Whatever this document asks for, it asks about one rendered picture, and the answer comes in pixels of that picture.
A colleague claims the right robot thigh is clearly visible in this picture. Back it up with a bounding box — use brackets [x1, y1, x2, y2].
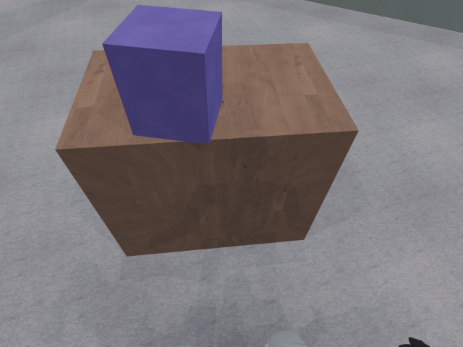
[265, 331, 308, 347]

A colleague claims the carton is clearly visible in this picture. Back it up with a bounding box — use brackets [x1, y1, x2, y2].
[102, 5, 222, 145]

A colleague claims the pedestal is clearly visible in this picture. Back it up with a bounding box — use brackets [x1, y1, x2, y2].
[55, 43, 359, 257]

